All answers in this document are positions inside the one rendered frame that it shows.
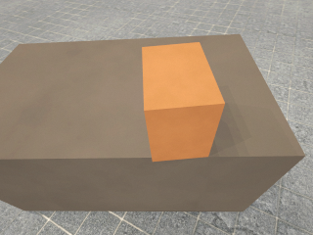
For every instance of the carton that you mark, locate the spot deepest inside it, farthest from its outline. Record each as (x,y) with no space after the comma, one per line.
(182,101)

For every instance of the pedestal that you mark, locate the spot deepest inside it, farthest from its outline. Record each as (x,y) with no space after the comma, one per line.
(74,138)

